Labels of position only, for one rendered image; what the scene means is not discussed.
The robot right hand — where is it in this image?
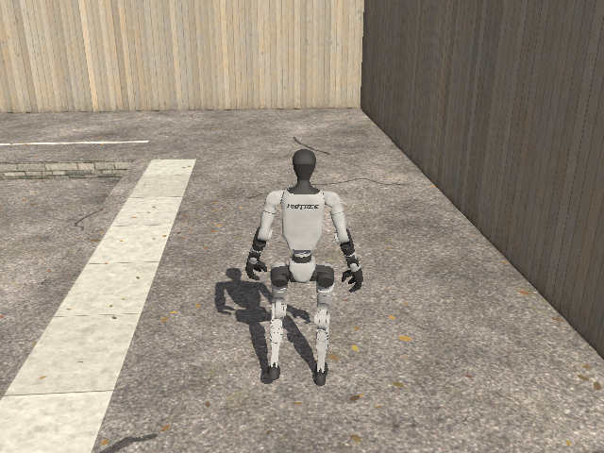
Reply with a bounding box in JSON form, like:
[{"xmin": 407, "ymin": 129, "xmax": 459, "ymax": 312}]
[{"xmin": 342, "ymin": 268, "xmax": 363, "ymax": 293}]

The robot right forearm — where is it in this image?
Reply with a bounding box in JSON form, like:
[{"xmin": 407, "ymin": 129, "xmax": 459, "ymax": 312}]
[{"xmin": 340, "ymin": 229, "xmax": 361, "ymax": 272}]

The robot left foot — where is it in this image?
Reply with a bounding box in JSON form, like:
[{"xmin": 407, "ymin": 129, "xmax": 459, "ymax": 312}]
[{"xmin": 267, "ymin": 364, "xmax": 280, "ymax": 380}]

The right robot upper arm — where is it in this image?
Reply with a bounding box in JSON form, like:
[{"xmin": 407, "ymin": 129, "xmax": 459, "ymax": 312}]
[{"xmin": 323, "ymin": 191, "xmax": 349, "ymax": 243}]

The robot left forearm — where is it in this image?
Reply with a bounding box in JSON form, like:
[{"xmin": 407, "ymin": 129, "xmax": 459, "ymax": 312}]
[{"xmin": 247, "ymin": 227, "xmax": 266, "ymax": 264}]

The left robot upper arm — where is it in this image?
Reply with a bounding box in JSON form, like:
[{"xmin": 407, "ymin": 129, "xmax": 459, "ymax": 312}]
[{"xmin": 258, "ymin": 190, "xmax": 284, "ymax": 242}]

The left robot shin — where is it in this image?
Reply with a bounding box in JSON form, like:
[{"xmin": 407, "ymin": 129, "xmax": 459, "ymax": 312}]
[{"xmin": 270, "ymin": 303, "xmax": 283, "ymax": 368}]

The robot left hand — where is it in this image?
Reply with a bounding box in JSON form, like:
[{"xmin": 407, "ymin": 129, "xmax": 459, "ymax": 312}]
[{"xmin": 245, "ymin": 260, "xmax": 267, "ymax": 280}]

